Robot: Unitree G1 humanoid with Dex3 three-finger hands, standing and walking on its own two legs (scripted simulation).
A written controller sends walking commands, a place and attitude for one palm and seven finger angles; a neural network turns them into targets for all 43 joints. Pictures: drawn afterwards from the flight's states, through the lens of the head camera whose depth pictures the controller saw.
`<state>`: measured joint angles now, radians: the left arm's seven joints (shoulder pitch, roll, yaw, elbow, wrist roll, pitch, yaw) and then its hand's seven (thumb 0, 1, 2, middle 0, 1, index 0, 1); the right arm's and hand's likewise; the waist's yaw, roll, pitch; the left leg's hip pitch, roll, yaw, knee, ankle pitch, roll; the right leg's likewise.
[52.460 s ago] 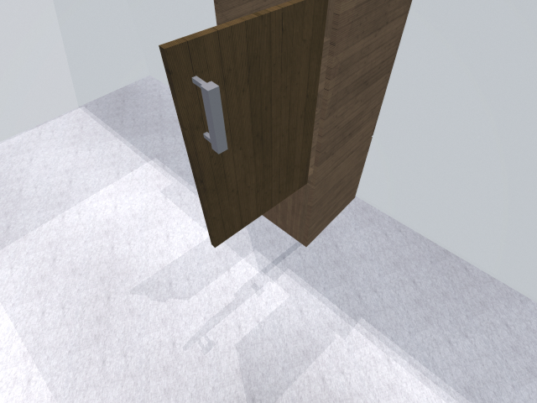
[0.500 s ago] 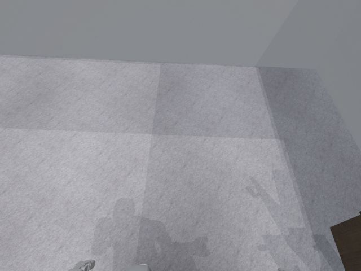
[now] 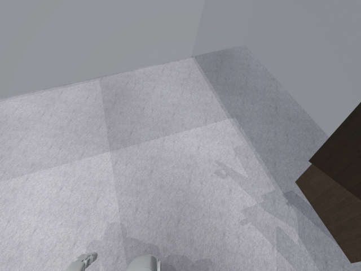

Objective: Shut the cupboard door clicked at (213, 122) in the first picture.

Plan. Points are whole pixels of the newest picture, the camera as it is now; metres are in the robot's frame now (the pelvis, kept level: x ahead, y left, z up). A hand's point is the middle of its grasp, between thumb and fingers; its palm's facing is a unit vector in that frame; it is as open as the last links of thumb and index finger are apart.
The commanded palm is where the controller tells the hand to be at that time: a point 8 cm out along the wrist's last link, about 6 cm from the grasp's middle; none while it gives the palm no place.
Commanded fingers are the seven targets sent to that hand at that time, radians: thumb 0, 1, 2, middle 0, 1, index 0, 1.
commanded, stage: turn to face it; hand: left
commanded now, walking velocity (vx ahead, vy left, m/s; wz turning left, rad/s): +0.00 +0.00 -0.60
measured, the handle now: out of the picture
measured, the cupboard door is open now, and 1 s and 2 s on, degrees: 21 21 21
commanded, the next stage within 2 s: take the last steps up to it in 1.38 s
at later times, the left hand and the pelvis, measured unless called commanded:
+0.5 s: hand (111, 252) +0.18 +0.20 -0.15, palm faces -0.28 -0.94 -0.21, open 7.4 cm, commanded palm none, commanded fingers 0.00 0.90 0.90 -0.20 -0.30 -0.20 -0.30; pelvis +0.01 +0.02 +0.01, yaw -18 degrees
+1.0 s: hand (135, 237) +0.22 +0.14 -0.17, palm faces -0.52 -0.83 -0.21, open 7.4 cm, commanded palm none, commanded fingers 0.00 0.90 0.90 -0.20 -0.30 -0.20 -0.30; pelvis +0.03 +0.02 +0.00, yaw -34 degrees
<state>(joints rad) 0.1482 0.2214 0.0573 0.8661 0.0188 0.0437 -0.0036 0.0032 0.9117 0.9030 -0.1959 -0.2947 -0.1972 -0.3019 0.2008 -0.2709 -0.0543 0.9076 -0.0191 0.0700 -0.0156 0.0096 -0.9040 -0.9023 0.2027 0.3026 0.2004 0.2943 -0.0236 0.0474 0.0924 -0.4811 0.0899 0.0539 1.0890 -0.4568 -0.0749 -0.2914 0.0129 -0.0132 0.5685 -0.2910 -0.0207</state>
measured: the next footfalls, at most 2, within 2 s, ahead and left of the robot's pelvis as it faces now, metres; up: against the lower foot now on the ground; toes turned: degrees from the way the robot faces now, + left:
left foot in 0.22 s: +0.07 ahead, +0.13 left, +0.00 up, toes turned -4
right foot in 0.60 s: +0.00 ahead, -0.12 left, +0.00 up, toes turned -26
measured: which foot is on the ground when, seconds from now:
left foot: up 0.00-0.20, down 0.22-0.58, up 0.60-0.92, down 0.94-1.00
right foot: down 0.00-0.22, up 0.24-0.58, down 0.60-0.94, up 0.96-1.00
